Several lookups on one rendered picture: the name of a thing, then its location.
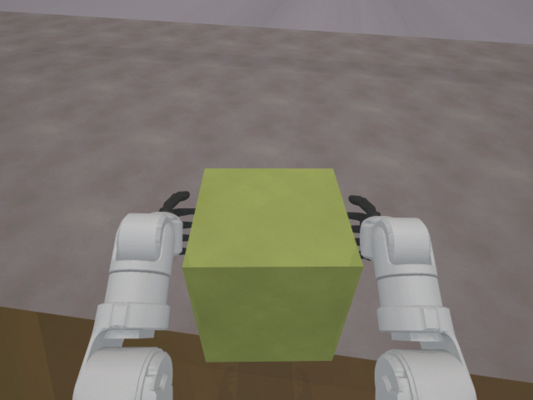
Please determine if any robot left forearm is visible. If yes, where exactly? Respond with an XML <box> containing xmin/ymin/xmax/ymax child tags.
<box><xmin>72</xmin><ymin>212</ymin><xmax>183</xmax><ymax>400</ymax></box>

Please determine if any robot right upper arm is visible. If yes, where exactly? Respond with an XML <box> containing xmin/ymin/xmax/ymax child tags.
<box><xmin>375</xmin><ymin>349</ymin><xmax>476</xmax><ymax>400</ymax></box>

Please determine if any right robot hand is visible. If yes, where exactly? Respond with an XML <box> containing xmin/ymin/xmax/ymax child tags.
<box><xmin>347</xmin><ymin>195</ymin><xmax>381</xmax><ymax>261</ymax></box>

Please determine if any robot left upper arm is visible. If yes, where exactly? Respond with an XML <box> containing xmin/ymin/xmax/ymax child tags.
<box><xmin>74</xmin><ymin>347</ymin><xmax>173</xmax><ymax>400</ymax></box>

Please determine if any left robot hand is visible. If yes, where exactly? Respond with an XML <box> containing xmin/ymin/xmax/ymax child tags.
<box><xmin>159</xmin><ymin>191</ymin><xmax>196</xmax><ymax>255</ymax></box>

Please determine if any carton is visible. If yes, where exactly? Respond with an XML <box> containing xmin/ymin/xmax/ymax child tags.
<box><xmin>182</xmin><ymin>168</ymin><xmax>363</xmax><ymax>363</ymax></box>

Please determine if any robot right forearm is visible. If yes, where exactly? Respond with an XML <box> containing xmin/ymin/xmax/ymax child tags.
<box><xmin>360</xmin><ymin>216</ymin><xmax>477</xmax><ymax>400</ymax></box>

